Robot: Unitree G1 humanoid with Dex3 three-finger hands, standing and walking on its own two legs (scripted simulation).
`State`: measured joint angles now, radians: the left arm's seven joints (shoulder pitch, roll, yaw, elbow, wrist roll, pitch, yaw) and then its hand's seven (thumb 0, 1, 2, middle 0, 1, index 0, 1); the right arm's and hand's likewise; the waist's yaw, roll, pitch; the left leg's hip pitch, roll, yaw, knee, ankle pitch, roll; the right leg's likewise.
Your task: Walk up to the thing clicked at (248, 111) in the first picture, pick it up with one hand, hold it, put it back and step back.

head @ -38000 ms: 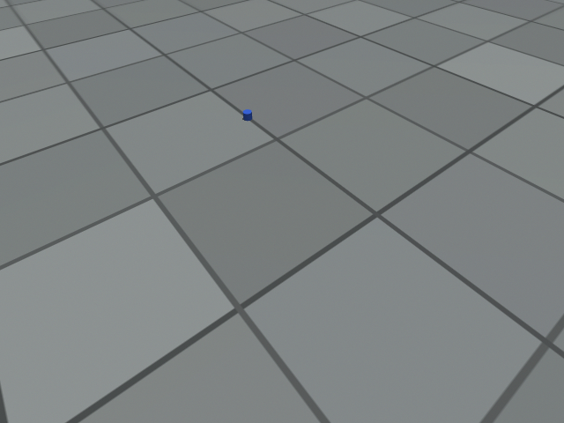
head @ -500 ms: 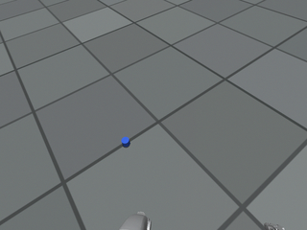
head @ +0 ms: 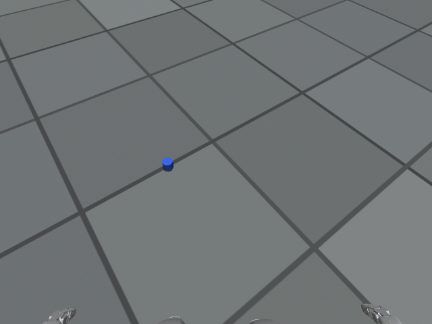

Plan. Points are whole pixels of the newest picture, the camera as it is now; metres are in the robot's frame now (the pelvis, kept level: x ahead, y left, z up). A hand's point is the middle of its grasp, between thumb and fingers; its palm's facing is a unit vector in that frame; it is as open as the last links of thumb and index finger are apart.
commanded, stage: step back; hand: left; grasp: from above
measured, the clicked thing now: (167, 163) +0.98 +0.26 -0.73
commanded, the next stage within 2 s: stand in 1.20 s
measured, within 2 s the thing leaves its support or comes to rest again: neither
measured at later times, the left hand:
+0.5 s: hand out of the picture -0.04 +0.27 -0.14, palm faces +0.05 -0.92 -0.38, open 7.4 cm
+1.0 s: hand out of the picture +0.03 +0.25 -0.14, palm faces +0.07 -0.94 -0.33, open 7.4 cm
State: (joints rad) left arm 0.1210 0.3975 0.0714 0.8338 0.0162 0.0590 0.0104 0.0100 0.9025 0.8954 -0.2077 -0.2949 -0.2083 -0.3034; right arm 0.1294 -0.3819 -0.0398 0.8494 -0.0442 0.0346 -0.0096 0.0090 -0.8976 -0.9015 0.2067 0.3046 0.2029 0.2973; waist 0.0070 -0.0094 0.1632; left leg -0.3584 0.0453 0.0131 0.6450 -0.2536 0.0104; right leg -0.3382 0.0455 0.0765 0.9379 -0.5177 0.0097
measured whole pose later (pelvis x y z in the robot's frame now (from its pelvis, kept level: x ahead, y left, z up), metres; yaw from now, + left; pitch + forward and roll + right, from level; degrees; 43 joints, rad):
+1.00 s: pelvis -0.06 -0.01 +0.01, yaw +3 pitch -2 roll +0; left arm 0.08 0.36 0.04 1.07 0.01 -0.01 -0.01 0.01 0.90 0.90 -0.21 -0.29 -0.21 -0.30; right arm 0.12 -0.34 -0.03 1.07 -0.02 -0.02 0.00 0.01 -0.90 -0.90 0.20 0.30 0.20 0.30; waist 0.01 -0.02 0.06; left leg -0.17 -0.01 -0.02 0.49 -0.28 0.01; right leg -0.16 -0.02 -0.03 0.46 -0.27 0.01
